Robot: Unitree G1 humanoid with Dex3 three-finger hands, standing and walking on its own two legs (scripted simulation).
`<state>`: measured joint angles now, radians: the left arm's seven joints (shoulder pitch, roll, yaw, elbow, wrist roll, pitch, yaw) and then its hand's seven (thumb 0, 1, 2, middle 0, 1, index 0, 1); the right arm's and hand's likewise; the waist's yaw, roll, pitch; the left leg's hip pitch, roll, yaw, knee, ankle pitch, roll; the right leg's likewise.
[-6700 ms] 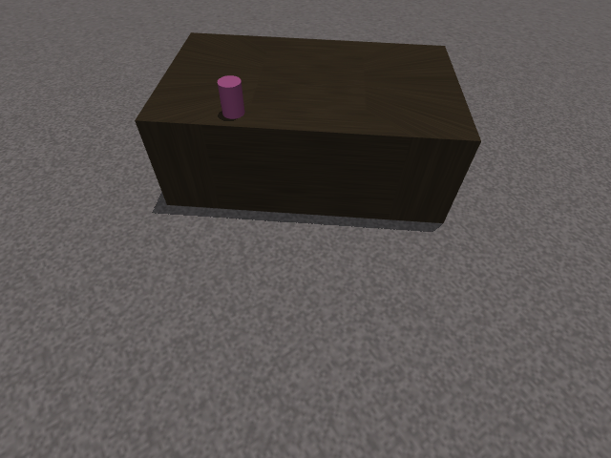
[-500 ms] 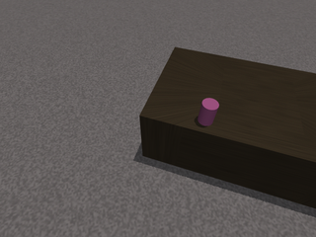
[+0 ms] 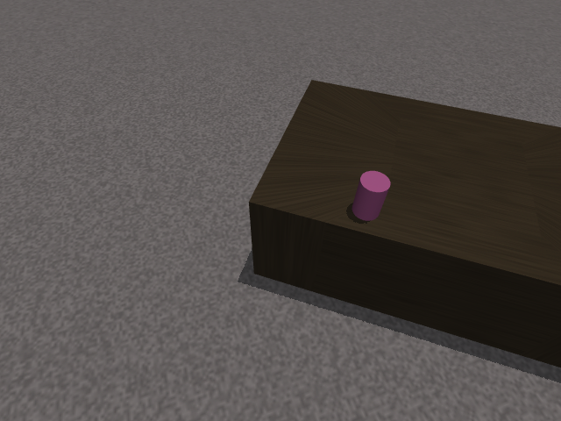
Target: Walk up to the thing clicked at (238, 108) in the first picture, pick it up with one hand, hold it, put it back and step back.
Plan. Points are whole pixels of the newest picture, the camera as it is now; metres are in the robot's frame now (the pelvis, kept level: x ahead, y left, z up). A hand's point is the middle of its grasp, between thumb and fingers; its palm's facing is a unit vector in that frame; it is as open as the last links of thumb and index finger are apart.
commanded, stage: stand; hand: right
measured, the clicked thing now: (370, 196) +0.73 -0.26 -0.27
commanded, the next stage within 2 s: walk up in 0.76 s
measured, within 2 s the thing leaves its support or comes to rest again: neither
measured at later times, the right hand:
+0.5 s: hand out of the picture +0.08 -0.26 -0.16, palm faces -0.03 +0.94 -0.35, open 7.4 cm
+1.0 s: hand out of the picture +0.12 -0.25 -0.15, palm faces +0.00 +0.92 -0.40, open 7.4 cm
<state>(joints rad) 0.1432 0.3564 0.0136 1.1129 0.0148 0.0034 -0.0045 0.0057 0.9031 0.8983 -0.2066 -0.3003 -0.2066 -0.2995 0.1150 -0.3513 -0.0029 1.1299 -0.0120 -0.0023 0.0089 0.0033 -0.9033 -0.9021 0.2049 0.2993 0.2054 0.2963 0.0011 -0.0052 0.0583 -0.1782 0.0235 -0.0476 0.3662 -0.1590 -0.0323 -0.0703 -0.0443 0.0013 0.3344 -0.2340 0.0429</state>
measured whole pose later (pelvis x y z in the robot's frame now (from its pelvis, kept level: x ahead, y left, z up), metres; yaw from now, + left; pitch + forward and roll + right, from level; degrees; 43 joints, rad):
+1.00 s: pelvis +0.04 +0.04 -0.02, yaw -3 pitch -2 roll -2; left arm 0.32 0.39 0.07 1.00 0.03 -0.03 -0.02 0.01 0.90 0.90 -0.21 -0.30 -0.21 -0.30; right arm 0.16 -0.44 -0.09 0.98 -0.05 -0.01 0.07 0.01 -0.90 -0.90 0.20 0.30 0.20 0.30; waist 0.03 0.03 0.07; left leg -0.32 0.04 0.00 0.63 -0.36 0.00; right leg -0.06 -0.06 0.07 0.43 -0.35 0.05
